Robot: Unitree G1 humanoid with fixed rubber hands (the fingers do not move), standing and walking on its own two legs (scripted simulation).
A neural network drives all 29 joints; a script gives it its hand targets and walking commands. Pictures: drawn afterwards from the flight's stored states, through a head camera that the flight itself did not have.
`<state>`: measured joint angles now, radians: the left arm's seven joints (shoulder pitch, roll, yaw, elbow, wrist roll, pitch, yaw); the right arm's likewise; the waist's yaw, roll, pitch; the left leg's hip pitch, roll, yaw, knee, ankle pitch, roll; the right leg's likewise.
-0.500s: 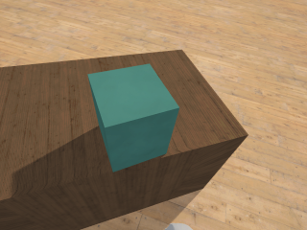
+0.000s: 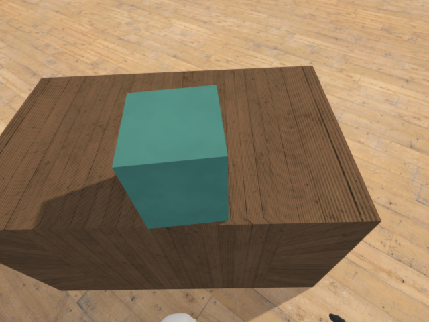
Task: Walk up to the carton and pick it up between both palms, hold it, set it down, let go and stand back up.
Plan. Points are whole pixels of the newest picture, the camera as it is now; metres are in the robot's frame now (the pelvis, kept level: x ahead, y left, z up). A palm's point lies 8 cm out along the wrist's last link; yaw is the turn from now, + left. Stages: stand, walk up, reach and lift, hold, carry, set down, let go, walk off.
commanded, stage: walk up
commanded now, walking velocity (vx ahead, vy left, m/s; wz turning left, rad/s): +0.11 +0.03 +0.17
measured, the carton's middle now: (180, 160) +0.46 +0.09 +0.01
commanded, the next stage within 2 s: none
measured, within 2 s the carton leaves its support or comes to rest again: neither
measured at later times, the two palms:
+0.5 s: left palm out of the picture -0.07 +0.30 -0.14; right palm out of the picture +0.14 -0.12 -0.13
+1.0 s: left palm out of the picture +0.08 +0.31 -0.14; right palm out of the picture +0.06 -0.12 -0.14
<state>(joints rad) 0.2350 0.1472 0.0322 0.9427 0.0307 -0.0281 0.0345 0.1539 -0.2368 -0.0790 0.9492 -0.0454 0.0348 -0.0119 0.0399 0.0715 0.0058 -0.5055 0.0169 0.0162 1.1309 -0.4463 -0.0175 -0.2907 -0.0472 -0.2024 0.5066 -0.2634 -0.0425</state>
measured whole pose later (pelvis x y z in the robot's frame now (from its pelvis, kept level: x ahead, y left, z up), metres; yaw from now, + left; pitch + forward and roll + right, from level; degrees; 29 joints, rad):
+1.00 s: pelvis +0.05 +0.09 +0.01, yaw +1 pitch -3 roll +0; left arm 0.19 0.14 0.03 1.08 0.00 0.00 0.04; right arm 0.23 -0.15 -0.01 1.13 -0.01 -0.01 -0.03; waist 0.01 0.00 0.08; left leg -0.08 0.00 0.09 0.39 -0.25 0.03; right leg -0.13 -0.04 -0.11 0.41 -0.23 -0.01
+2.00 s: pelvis +0.10 +0.14 +0.00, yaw +2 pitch -3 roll +0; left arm 0.26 0.11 0.00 1.20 0.00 0.02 0.05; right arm 0.36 -0.11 0.01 1.15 -0.01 -0.02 -0.06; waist -0.01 0.01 0.06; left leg -0.01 -0.07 0.09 0.40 -0.34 0.08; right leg -0.07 -0.11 -0.10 0.46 -0.34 0.07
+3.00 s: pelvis +0.13 +0.09 -0.02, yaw +8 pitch -2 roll +3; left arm 0.28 0.14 0.03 1.00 0.02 -0.01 0.06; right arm 0.24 -0.19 -0.06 1.04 -0.02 0.07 -0.04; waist 0.03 0.02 0.10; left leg -0.39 -0.04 0.02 1.27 -0.59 -0.03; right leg -0.12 -0.12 -0.22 0.67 -0.50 -0.01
